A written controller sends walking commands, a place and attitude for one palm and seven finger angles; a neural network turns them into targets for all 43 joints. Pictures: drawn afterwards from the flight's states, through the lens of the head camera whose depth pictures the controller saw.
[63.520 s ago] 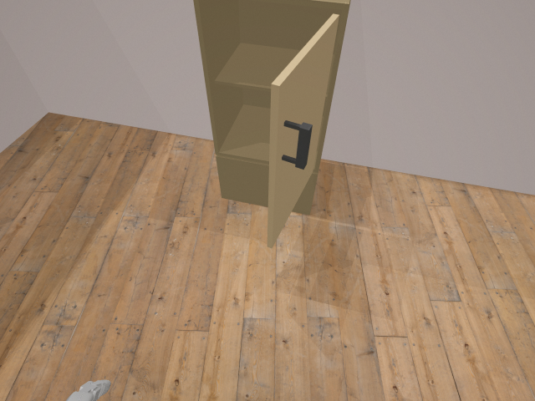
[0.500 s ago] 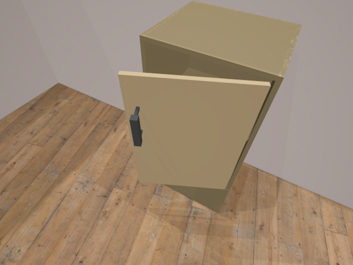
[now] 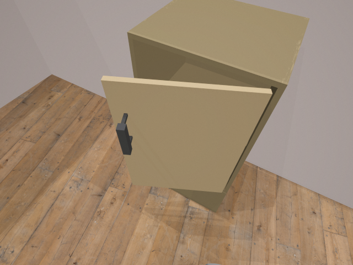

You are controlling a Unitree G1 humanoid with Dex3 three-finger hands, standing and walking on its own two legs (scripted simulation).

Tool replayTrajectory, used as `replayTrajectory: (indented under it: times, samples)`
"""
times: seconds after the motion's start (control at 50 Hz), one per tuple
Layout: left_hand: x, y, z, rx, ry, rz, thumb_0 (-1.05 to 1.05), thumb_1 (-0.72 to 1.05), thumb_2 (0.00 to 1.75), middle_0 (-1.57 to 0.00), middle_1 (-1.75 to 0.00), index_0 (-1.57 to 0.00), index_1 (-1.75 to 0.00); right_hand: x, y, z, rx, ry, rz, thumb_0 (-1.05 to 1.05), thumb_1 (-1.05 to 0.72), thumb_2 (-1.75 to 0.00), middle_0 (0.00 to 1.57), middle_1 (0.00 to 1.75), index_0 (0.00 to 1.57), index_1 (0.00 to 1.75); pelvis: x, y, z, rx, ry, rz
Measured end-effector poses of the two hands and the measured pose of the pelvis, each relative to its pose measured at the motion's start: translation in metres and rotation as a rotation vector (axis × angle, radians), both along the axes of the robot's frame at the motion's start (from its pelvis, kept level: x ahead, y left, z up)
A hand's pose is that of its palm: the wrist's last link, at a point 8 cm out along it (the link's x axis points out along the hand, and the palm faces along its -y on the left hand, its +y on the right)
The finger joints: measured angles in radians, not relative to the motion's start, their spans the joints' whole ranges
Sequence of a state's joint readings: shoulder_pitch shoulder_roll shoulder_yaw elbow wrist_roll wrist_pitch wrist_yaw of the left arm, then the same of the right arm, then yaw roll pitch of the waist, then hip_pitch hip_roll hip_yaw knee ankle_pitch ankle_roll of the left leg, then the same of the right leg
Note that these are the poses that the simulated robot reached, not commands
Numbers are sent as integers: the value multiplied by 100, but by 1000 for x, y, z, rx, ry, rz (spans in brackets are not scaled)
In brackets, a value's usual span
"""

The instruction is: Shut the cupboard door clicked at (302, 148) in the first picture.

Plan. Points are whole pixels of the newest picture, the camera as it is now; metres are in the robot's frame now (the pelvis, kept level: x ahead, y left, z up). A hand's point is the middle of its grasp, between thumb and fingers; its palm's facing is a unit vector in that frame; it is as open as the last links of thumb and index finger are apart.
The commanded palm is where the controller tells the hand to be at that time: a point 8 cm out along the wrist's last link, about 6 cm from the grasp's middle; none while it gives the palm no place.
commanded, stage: come to a stop and stand still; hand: left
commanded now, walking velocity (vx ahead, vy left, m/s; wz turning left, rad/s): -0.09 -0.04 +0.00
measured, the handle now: (126, 134) +0.45 +0.18 -0.03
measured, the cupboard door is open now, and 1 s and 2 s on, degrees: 24 24 24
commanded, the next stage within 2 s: look again from close up in 1.78 s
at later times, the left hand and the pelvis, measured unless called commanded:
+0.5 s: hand out of the picture +0.03 +0.15 -0.16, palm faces +0.03 -0.97 -0.26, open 7.4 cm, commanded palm none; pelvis -0.03 -0.04 +0.00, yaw +0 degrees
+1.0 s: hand out of the picture +0.01 +0.12 -0.17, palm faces +0.03 -0.98 -0.20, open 7.3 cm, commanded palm none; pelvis +0.01 -0.05 +0.01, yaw +1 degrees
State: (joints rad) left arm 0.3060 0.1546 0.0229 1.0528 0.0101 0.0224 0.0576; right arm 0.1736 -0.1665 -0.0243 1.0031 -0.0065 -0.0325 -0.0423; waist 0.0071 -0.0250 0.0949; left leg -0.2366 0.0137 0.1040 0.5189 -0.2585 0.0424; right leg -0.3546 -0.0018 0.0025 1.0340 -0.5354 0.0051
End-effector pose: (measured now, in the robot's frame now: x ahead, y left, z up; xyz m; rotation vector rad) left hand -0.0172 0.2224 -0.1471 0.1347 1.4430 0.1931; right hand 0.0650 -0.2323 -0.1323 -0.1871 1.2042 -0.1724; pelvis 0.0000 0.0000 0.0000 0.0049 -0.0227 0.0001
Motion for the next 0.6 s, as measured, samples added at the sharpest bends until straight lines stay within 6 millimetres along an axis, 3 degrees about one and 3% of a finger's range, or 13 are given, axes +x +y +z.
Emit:
replayTrajectory:
  times: [0.12,0.2,0.3,0.46,0.6]
  samples:
    - [44,-5,8,36,-166,-16,0,91,89,-20,-30,-20,-30,5,-7,-9,33,2,39,1,-92,-90,20,30,20,30,-10,-15,-3,11,-6,9]
    - [45,-17,4,64,-216,-37,0,91,89,-19,-30,-20,-30,11,-22,-22,69,-37,26,1,-92,-90,20,30,20,30,-13,-29,-15,21,-3,-9]
    - [41,-26,8,54,-234,-80,0,91,89,-20,-30,-20,-30,8,-30,-19,82,-103,-1,1,-92,-90,20,30,19,30,-18,-32,-15,-15,-20,14]
    - [45,-24,20,55,-262,-81,0,91,89,-20,-30,-20,-30,-44,-33,-12,68,-28,-3,1,-93,-90,20,30,19,30,-25,-37,-3,4,-28,8]
    - [25,-28,28,68,-191,-81,0,91,89,-20,-30,-20,-30,-90,-37,-17,95,118,-12,1,-92,-90,20,30,19,30,-27,-45,3,18,-6,7]
